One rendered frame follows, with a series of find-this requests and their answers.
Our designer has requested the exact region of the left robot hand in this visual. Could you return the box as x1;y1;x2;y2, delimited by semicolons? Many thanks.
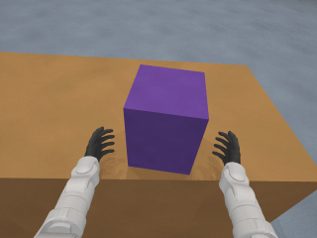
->
84;126;115;163

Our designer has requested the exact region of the carton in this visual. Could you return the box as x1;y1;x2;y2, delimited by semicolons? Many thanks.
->
123;64;209;175

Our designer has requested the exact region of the robot left forearm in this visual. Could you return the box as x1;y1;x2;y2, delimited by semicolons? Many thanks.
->
34;156;100;238

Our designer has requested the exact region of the robot right forearm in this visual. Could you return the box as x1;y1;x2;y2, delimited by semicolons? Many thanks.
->
219;162;278;238

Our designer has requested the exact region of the pedestal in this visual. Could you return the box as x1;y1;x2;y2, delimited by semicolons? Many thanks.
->
0;52;317;238

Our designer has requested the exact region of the right robot hand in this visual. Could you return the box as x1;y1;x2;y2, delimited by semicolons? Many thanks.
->
212;131;241;167

